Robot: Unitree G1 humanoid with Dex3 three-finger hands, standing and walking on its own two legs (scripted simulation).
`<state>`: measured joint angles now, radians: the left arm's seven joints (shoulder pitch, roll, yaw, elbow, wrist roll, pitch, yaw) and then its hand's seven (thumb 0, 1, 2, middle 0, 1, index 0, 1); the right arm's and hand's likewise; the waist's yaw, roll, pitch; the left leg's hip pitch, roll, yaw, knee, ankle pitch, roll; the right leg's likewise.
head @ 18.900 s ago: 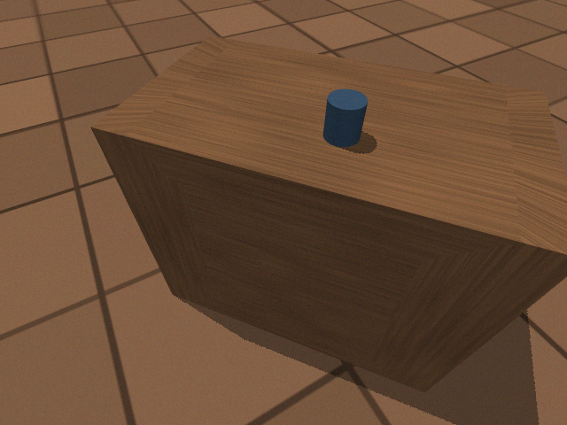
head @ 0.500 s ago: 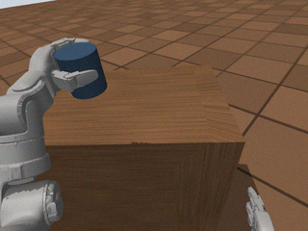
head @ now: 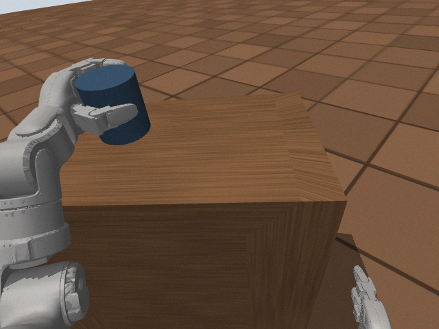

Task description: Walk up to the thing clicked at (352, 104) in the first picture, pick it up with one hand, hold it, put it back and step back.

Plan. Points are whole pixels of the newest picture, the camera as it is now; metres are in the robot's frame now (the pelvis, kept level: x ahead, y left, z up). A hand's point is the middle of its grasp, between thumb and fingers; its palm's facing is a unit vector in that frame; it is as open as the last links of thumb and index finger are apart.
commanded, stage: crouch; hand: left
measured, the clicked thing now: (116, 105) +0.35 +0.16 +0.31
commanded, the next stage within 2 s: lower in 1.76 s
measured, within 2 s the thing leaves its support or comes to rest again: neither
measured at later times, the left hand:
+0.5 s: hand (132, 123) +0.43 +0.18 +0.24, palm faces +0.14 -0.99 +0.01, open 11.2 cm
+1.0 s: hand (137, 123) +0.48 +0.19 +0.20, palm faces +0.16 -0.99 +0.00, open 11.2 cm
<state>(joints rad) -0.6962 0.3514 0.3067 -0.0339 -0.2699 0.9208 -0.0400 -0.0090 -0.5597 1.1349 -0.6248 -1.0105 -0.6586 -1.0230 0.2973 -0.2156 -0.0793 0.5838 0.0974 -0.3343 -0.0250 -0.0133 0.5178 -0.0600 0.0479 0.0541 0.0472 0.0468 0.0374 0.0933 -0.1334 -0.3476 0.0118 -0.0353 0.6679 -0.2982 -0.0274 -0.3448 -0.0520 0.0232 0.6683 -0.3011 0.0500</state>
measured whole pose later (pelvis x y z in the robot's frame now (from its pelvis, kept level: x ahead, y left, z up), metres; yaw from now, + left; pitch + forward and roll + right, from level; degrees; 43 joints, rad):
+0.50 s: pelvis -0.01 +0.00 +0.00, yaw -1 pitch +1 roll +0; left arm -0.81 0.39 0.29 0.48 -0.18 0.55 -0.02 -0.01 -0.56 1.13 -0.63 -0.99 -0.67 -1.01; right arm 0.30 -0.22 -0.06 0.59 0.05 -0.39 -0.06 -0.01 0.57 -0.05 0.05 0.05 0.05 0.05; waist -0.04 0.04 -0.06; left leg -0.43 0.02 -0.03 0.69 -0.29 -0.03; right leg -0.43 -0.04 0.03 0.69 -0.28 0.05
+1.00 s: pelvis +0.02 +0.00 +0.00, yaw -1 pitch +5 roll -1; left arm -0.84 0.41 0.33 0.79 -0.13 0.20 -0.05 -0.01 -0.56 1.14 -0.63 -1.00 -0.66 -1.01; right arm 0.32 -0.22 -0.03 0.51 0.03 -0.34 -0.04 -0.01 0.56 -0.05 0.05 0.05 0.05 0.05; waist -0.06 0.04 -0.09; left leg -0.45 0.03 -0.02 0.68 -0.32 -0.03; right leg -0.44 -0.03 0.03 0.65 -0.30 0.05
